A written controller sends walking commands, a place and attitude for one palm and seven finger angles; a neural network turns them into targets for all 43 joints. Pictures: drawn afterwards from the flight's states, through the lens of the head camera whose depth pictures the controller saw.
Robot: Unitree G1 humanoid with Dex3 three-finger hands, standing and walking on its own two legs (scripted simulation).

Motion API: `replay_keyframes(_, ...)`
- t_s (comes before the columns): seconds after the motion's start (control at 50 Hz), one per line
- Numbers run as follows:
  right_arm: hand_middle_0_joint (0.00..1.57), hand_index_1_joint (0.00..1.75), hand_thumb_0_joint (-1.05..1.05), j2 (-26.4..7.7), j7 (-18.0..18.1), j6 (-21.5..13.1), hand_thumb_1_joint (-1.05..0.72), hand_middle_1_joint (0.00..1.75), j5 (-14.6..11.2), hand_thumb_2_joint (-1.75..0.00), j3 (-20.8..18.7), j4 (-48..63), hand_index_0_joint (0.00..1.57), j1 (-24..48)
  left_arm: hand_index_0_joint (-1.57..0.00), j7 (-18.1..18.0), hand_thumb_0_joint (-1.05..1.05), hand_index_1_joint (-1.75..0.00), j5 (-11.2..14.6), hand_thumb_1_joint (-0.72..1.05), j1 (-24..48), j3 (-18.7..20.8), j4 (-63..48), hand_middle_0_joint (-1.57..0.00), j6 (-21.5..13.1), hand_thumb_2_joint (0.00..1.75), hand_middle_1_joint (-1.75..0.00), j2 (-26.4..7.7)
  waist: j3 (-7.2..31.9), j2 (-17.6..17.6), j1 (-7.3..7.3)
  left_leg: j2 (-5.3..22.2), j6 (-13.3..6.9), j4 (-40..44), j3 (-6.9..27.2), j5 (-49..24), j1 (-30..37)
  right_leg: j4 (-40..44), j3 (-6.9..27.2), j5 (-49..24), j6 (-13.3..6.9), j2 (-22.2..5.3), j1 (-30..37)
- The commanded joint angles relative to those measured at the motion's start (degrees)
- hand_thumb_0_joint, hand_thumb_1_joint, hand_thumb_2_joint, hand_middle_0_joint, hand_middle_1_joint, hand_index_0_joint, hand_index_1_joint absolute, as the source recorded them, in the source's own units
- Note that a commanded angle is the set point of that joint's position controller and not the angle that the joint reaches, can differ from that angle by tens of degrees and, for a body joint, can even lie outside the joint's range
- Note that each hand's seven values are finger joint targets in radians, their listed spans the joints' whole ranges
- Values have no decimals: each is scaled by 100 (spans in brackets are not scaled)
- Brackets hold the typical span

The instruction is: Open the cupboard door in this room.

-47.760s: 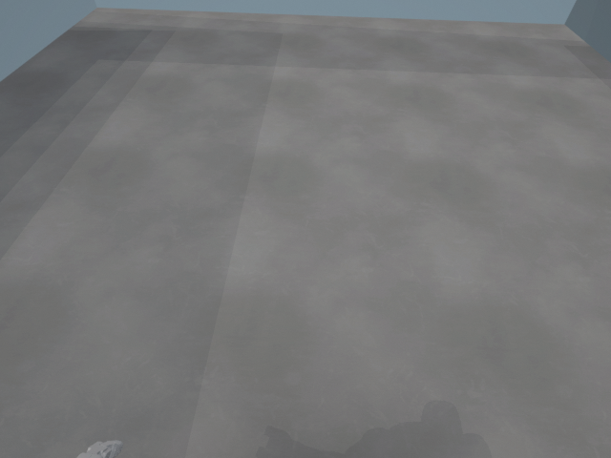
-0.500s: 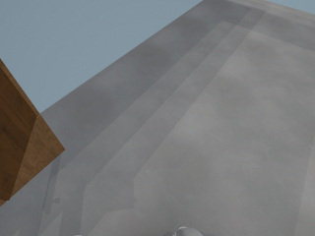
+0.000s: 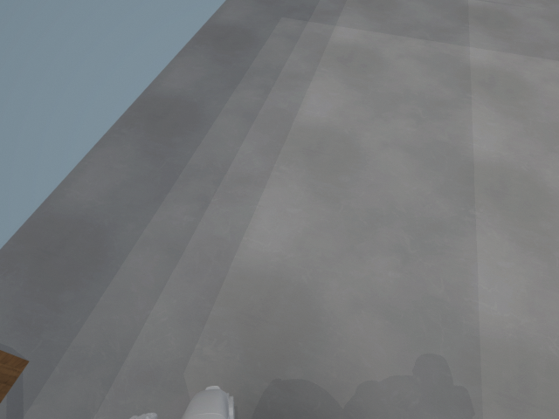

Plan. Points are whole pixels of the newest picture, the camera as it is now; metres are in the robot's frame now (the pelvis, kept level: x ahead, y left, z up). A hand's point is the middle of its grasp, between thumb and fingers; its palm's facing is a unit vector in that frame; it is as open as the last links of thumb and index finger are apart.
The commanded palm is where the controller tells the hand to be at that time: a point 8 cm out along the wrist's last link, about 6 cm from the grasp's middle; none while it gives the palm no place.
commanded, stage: walk to a spot facing it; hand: left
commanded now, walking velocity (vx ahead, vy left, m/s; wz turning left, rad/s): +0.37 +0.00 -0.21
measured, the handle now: out of the picture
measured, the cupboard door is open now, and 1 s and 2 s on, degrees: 42 42 42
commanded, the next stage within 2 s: turn to face it in 0.92 s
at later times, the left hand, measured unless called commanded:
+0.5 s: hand (197, 296) +0.34 +0.17 -0.16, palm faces -0.18 -0.97 -0.16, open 7.4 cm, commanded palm none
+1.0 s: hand (225, 242) +0.48 +0.13 -0.20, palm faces -0.12 -0.98 -0.17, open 7.3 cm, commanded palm none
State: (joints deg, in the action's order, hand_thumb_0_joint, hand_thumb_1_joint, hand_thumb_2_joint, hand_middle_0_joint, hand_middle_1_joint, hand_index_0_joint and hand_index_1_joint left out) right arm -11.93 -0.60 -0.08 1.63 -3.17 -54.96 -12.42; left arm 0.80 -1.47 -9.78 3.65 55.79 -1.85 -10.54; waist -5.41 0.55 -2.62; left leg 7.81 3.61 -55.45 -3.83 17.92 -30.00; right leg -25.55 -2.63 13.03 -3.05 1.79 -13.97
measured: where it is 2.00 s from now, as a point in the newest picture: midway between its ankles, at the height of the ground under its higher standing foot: (315, 268)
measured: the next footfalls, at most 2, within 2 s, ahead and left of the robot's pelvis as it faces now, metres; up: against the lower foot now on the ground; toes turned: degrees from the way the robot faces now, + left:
left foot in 0.18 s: +0.20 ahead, +0.13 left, +0.00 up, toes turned +3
right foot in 0.58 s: +0.36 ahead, -0.16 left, +0.00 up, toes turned -16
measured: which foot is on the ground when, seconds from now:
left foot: up 0.00-0.16, down 0.18-0.58, up 0.60-0.92, down 0.94-1.00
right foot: down 0.00-0.18, up 0.20-0.56, down 0.58-0.96, up 0.98-1.00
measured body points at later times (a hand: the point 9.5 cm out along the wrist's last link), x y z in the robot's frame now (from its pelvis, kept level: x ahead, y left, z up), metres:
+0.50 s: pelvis +0.22 +0.00 +0.00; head +0.26 +0.00 +0.45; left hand +0.35 +0.22 -0.15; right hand +0.14 -0.23 -0.15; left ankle +0.17 +0.13 -0.74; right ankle +0.29 -0.15 -0.71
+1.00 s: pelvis +0.47 -0.05 -0.02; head +0.51 -0.04 +0.43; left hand +0.49 +0.19 -0.18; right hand +0.52 -0.31 -0.15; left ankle +0.56 +0.05 -0.74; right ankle +0.33 -0.14 -0.70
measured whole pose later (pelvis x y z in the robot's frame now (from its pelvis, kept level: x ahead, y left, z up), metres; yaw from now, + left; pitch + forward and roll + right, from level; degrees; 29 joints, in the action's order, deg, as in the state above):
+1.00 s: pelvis +0.47 -0.05 -0.02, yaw -9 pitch +0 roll -1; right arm -11.1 -0.6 -4.2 2.3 -3.3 -56.9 -9.2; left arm 0.5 -1.1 -17.6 3.0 64.4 -2.1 -10.8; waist -3.6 -1.7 -0.4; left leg 5.0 -1.9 -36.1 -9.2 11.5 -23.0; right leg -50.0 -4.7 28.6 -0.6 -2.2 -11.3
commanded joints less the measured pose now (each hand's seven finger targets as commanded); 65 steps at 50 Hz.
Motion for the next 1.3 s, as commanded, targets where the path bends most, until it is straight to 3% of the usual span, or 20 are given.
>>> replay_keyframes(0.0,20,30,0,-289,-34,-139,-90,30,-9,-90,-78,447,20,168,-20,-18,0,-30,16,90,-472,254,-133,-20,-170,90,-30,-991,415,-545,291,-134,-14,1028,11,-274,-25,1346,1417,87,-818,-1451,600)
replay_keyframes(0.12,20,30,0,-630,39,-338,-90,30,-5,-90,-150,172,20,-506,-20,-23,0,-30,59,90,-413,212,-13,-20,-147,90,-30,-848,542,191,-169,-268,-255,2978,160,-528,2695,-162,1068,-115,-378,-927,-507)
replay_keyframes(0.16,20,30,0,-1514,156,-336,-90,30,144,-90,-318,-120,20,-1931,-20,52,0,-30,87,90,-452,81,-267,-20,-191,90,-30,-444,1227,1847,-610,2070,-1366,4104,3244,449,4297,-3566,57,1962,81,138,-2433)
replay_keyframes(0.18,20,30,0,-1306,172,-300,-90,30,123,-90,-274,-127,20,-1789,-20,35,0,-30,11,90,-131,112,-283,-20,-202,90,-30,-607,991,1197,-581,2060,-1474,4196,3343,486,3843,-4474,468,1715,39,-212,-2757)
replay_keyframes(0.32,20,30,0,-573,166,-471,-90,30,28,-90,-70,-201,20,-1053,-20,198,0,-30,-21,90,27,18,-151,-20,14,90,-30,-192,383,740,101,953,-955,4460,254,-1374,2512,-2992,111,167,289,-772,-2042)
replay_keyframes(0.5,20,30,0,-671,120,-311,-90,30,57,-90,-13,-540,20,-1350,-20,190,0,-30,-29,90,121,68,-58,-20,-20,90,-30,-395,245,583,348,779,-751,3516,-365,-1800,2161,-560,-694,-133,75,-229,66)
replay_keyframes(0.52,20,30,0,-594,93,-319,-90,30,-1,-90,-6,-546,20,-1273,-20,144,0,-30,-37,90,-640,140,204,-20,-83,90,-30,-643,617,165,710,537,-575,2427,-661,-2289,1622,-379,-379,-63,-139,-329,1335)
replay_keyframes(0.54,20,30,0,-380,55,-360,-90,30,-94,-90,44,-409,20,-1167,-20,60,0,-30,-68,90,-1688,306,489,-20,-148,90,-30,-1206,1224,-918,1147,-8,-309,667,-1129,-1473,237,-14,1336,631,-661,-1580,2900)
replay_keyframes(0.56,20,30,0,-210,72,-370,-90,30,-141,-90,54,-171,20,-901,-20,-1,0,-30,55,90,-2158,409,629,-20,-127,90,-30,-1674,1332,-1837,1220,-515,-202,-1048,-723,1774,-921,996,3342,585,-1257,-2847,3250)
replay_keyframes(0.6,20,30,0,-321,81,-336,-90,30,-105,-90,-42,-169,20,-384,-20,-94,0,-30,96,90,-1243,285,402,-20,-88,90,-30,-1234,583,-1275,838,89,-261,-1678,214,910,-1251,1256,2585,820,-1032,-2507,1864)
replay_keyframes(0.66,20,30,0,-26,40,-155,-90,30,-17,-90,-14,-452,20,-757,-20,-136,0,-30,36,90,-437,100,195,-20,-171,90,-30,-607,248,-753,214,304,-141,-503,126,306,-77,1534,997,32,-693,-1992,262)
replay_keyframes(0.82,20,30,0,90,-121,-232,-90,30,-38,-90,-34,-102,20,-68,-20,-69,0,-30,36,90,-734,119,490,-20,-309,90,-30,-785,164,-637,264,-118,-194,1854,-313,-571,316,1253,365,-745,-536,-1727,801)
replay_keyframes(0.88,20,30,0,-207,-64,-310,-90,30,-8,-90,-77,-287,20,-585,-20,-94,0,-30,60,90,-640,115,505,-20,-275,90,-30,-769,314,-361,-128,-368,-343,2670,-473,-918,1603,205,-36,-1662,-284,-1466,606)
replay_keyframes(0.9,20,30,0,-520,-13,-350,-90,30,31,-90,-157,-490,20,-1234,-20,-79,0,-30,76,90,-654,92,445,-20,-255,90,-30,-666,729,250,-383,-107,-574,2851,-73,-1076,2794,-1004,-292,-1797,-75,-1168,2)
replay_keyframes(0.94,20,30,0,-1333,117,-299,-90,30,107,-90,-320,-680,20,-2321,-20,-44,0,-30,79,90,-533,-10,77,-20,-260,90,-30,-373,1353,1617,-687,1984,-1668,3790,2839,-1184,4030,-4173,-336,2058,197,-121,-1951)
replay_keyframes(1.06,20,30,0,-560,195,-418,-90,30,16,-90,-39,-376,20,-707,-20,43,0,-30,15,90,-350,-54,180,-20,-40,90,-30,-65,502,738,209,918,-1088,3996,563,-2632,1797,-3014,40,721,474,-911,-1324)
replay_keyframes(1.18,20,30,0,-776,159,-118,-90,30,-54,-90,-147,-254,20,-219,-20,-37,0,-30,39,90,-664,47,210,-20,12,90,-30,-316,641,572,441,398,-824,3189,590,-1441,1084,-635,-557,-289,623,-432,366)
replay_keyframes(1.2,20,30,0,-624,129,-81,-90,30,-79,-90,-138,-195,20,-136,-20,-76,0,-30,26,90,-814,119,201,-20,-20,90,-30,-580,600,122,543,92,-582,2790,443,-635,609,-97,-180,-451,566,-766,904)
replay_keyframes(1.24,20,30,0,-194,49,18,-90,30,-100,-90,-111,38,20,-175,-20,-162,0,-30,-18,90,-1203,304,153,-20,-20,90,-30,-1514,814,-1948,743,-762,-135,290,-251,1958,-312,1089,1894,-657,-394,-3050,1311)
replay_keyframes(1.28,20,30,0,-248,72,62,-90,30,-97,-90,-136,28,20,34,-20,-252,0,-30,20,90,-835,243,50,-20,-48,90,-30,-1134,688,-1971,588,-360,-100,-1184,272,1588,-671,879,1609,-1634,-589,-2889,1132)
